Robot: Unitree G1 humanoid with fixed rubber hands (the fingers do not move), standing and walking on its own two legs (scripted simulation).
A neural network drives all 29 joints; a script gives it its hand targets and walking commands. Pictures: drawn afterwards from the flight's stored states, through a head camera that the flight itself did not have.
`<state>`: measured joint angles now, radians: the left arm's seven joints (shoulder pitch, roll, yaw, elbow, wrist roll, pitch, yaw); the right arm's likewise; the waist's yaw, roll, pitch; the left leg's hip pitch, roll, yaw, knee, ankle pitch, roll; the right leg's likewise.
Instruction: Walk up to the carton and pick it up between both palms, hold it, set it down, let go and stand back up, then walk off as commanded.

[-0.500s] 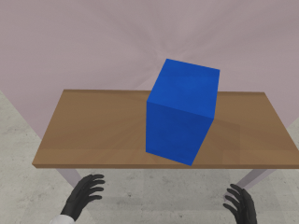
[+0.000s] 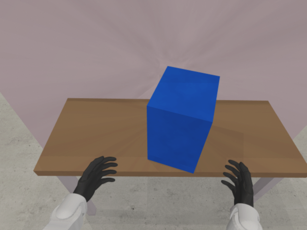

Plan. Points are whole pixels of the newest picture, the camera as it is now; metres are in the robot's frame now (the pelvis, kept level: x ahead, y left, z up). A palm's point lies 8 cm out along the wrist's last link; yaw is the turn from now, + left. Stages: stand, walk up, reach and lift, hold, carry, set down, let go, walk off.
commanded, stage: reach and lift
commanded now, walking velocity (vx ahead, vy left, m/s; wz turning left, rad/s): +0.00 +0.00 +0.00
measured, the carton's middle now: (180, 121) +0.44 -0.04 +0.00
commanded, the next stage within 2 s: none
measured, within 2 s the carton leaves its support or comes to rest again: neither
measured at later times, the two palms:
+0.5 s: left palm (97, 152) +0.28 +0.19 +0.04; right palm (243, 173) +0.24 -0.18 +0.05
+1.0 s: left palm (108, 119) +0.36 +0.17 +0.09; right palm (250, 145) +0.30 -0.19 +0.09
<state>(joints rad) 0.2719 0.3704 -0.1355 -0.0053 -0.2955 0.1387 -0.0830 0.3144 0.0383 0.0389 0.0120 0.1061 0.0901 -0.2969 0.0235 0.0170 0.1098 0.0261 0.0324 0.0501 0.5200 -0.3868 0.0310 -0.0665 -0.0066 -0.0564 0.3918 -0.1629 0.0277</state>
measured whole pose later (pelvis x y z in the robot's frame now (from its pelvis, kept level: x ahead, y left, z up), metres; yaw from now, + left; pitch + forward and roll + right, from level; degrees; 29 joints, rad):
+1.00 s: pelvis -0.01 +0.01 +0.01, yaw -1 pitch -3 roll -2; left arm -0.37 0.31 0.03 0.12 -0.19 0.55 -0.06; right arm -0.25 -0.08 -0.05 0.11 0.22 0.32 -0.28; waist -0.07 -0.02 0.14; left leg -0.08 0.01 0.07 0.46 -0.33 0.05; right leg -0.17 -0.02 -0.03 0.30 -0.08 0.05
